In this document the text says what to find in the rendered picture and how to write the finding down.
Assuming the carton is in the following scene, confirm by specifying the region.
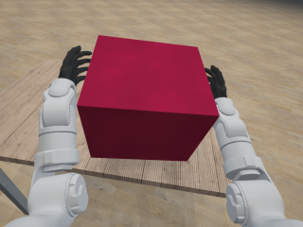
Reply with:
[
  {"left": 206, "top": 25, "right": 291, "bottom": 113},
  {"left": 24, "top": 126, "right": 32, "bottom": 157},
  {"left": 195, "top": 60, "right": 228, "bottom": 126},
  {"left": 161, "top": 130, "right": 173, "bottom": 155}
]
[{"left": 77, "top": 35, "right": 220, "bottom": 162}]

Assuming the robot left forearm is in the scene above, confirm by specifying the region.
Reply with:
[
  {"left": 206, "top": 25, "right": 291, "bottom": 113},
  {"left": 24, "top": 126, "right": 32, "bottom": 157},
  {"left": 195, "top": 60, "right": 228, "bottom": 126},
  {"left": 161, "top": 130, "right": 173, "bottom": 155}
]
[{"left": 27, "top": 78, "right": 80, "bottom": 214}]

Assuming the table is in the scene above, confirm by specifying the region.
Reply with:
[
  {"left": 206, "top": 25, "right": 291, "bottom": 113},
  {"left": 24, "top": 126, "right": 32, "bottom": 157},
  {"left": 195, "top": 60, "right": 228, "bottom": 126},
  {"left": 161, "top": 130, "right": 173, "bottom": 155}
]
[{"left": 0, "top": 59, "right": 234, "bottom": 215}]

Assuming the robot right forearm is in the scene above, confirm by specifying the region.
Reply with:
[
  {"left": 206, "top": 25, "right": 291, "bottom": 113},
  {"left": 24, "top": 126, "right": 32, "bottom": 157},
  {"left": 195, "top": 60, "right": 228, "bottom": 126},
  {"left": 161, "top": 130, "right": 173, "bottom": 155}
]
[{"left": 212, "top": 97, "right": 285, "bottom": 216}]

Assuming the robot right hand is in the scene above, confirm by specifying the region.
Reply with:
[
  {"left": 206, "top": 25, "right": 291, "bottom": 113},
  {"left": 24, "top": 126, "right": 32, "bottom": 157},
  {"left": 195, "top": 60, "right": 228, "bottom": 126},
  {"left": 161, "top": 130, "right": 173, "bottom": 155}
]
[{"left": 205, "top": 65, "right": 227, "bottom": 99}]

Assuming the right robot upper arm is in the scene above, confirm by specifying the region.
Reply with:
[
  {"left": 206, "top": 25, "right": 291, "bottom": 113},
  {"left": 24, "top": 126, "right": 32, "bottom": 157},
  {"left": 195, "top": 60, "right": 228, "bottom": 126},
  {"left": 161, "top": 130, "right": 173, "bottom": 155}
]
[{"left": 225, "top": 180, "right": 303, "bottom": 227}]

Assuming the robot left hand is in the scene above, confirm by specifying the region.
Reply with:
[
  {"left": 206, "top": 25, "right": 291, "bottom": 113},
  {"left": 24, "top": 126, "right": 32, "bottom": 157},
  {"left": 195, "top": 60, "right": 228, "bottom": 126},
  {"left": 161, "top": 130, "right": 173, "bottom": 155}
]
[{"left": 58, "top": 45, "right": 93, "bottom": 87}]

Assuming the left robot upper arm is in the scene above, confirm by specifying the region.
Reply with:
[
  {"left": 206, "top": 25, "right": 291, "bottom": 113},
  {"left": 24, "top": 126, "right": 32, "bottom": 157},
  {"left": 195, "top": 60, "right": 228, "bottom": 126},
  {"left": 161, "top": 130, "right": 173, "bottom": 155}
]
[{"left": 4, "top": 172, "right": 89, "bottom": 227}]

